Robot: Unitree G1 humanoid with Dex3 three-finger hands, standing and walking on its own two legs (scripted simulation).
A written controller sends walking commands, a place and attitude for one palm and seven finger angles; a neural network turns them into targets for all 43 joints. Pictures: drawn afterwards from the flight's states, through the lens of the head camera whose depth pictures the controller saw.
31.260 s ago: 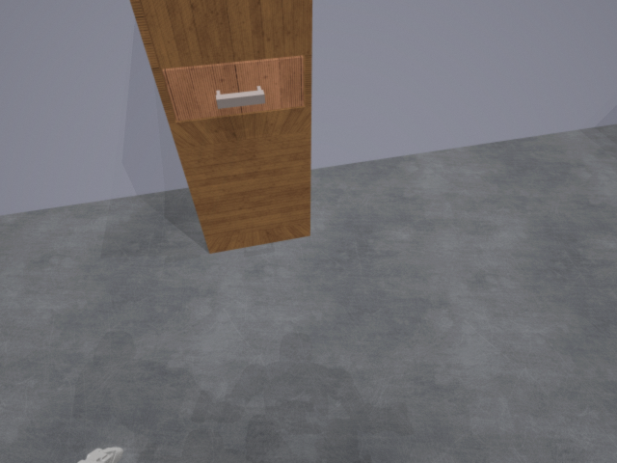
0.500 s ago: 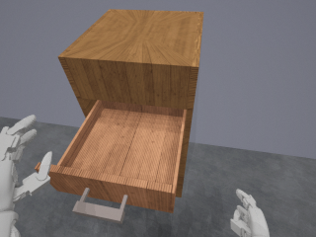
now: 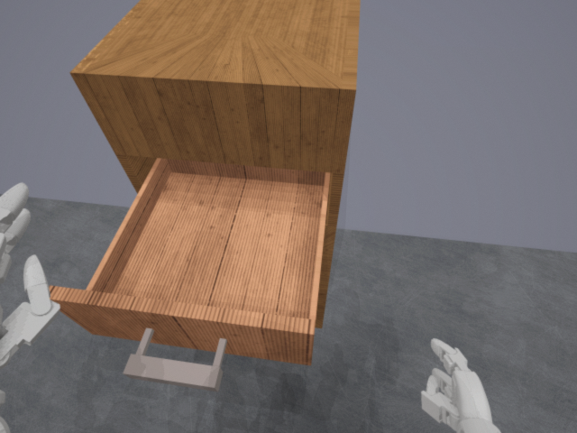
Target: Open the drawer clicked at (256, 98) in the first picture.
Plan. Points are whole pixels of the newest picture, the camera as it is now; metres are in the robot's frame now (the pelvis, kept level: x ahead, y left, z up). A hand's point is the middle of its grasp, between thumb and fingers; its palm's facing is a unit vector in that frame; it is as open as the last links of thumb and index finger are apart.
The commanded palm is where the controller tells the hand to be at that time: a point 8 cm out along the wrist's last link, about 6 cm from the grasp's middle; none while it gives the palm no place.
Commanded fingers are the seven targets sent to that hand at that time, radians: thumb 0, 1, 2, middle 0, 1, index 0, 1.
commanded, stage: step back with the hand held close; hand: left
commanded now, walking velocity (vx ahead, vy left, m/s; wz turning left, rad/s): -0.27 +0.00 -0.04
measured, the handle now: (179, 356) +0.23 +0.18 -0.06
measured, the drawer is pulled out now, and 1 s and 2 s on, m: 0.29 0.29 0.29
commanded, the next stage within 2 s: stop stepping back and stand still in 1.18 s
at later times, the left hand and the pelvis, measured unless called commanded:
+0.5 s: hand (21, 379) +0.15 +0.23 +0.16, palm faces +0.36 -0.82 -0.44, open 7.4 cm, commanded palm +0.08 +0.28 +0.18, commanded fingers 0.00 0.90 0.90 -0.20 -0.30 -0.20 -0.30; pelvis -0.05 +0.00 -0.01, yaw +0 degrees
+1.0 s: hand out of the picture +0.09 +0.23 +0.15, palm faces +0.28 -0.83 -0.48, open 7.4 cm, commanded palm +0.01 +0.28 +0.18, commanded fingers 0.00 0.90 0.90 -0.20 -0.30 -0.20 -0.30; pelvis -0.12 +0.00 -0.01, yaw +1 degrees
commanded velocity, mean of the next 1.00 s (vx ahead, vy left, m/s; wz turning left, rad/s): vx -0.33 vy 0.00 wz -0.04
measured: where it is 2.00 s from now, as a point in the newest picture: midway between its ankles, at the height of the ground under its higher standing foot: outside the picture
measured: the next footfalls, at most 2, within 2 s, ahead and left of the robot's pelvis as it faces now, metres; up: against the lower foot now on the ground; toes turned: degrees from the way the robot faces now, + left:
right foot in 0.68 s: -0.01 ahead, -0.12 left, +0.00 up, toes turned -3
right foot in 1.30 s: -0.19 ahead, -0.16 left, +0.00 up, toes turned -4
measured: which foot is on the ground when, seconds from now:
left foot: down 0.00-1.00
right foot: down 0.00-0.60, up 0.62-0.66, down 0.68-1.00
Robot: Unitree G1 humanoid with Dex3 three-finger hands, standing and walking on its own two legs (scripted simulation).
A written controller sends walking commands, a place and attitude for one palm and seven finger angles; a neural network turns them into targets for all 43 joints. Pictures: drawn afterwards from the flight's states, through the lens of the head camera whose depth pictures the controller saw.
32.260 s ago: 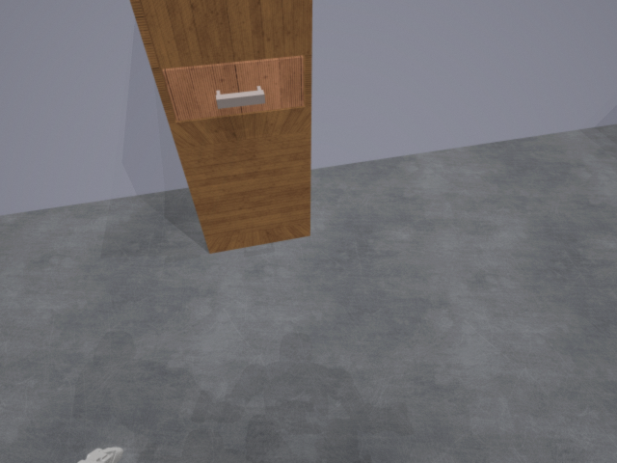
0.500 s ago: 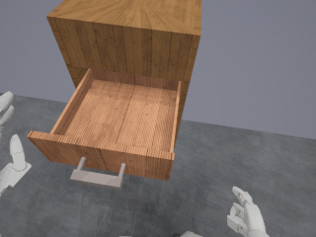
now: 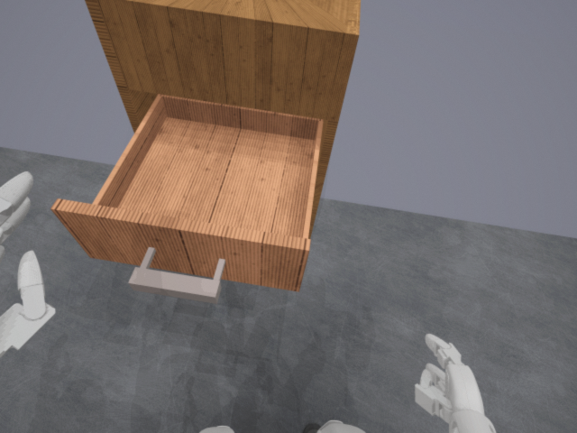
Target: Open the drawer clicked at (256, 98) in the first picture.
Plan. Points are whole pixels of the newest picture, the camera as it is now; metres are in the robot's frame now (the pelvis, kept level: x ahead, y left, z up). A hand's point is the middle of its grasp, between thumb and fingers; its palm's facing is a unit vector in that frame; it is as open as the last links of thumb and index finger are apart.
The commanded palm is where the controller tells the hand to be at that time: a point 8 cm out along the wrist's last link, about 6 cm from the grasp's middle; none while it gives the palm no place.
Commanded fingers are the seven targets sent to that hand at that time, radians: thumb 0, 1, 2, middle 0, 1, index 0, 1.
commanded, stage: step back with the hand held close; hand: left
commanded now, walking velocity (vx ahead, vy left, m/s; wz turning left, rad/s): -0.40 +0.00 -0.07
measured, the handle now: (181, 272) +0.35 +0.18 -0.05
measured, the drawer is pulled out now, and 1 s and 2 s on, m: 0.29 0.29 0.29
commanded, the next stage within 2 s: stop stepping back and stand still in 0.18 s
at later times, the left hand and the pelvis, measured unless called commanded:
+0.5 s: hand out of the picture +0.08 +0.18 +0.17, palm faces +0.25 -0.83 -0.51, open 7.4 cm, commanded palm +0.02 +0.24 +0.19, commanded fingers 0.00 0.90 0.90 -0.20 -0.30 -0.20 -0.30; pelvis -0.12 -0.04 +0.01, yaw -1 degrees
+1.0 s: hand out of the picture +0.06 +0.19 +0.17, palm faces +0.35 -0.83 -0.44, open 7.4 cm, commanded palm -0.01 +0.24 +0.19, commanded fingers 0.00 0.90 0.90 -0.20 -0.30 -0.20 -0.30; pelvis -0.14 -0.04 +0.01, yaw +0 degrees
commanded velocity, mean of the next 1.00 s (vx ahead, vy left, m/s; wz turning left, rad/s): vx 0.01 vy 0.03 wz -0.02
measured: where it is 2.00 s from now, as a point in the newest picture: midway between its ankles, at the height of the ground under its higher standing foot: outside the picture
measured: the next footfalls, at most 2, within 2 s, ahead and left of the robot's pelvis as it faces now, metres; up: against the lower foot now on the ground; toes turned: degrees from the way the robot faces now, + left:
right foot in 0.30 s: -0.07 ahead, -0.15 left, +0.00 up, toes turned -5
left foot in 0.54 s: -0.12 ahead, +0.08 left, +0.00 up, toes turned +2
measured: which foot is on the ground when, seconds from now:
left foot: down 0.00-0.32, up 0.34-0.52, down 0.54-1.00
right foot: down 0.00-0.02, up 0.04-0.28, down 0.30-1.00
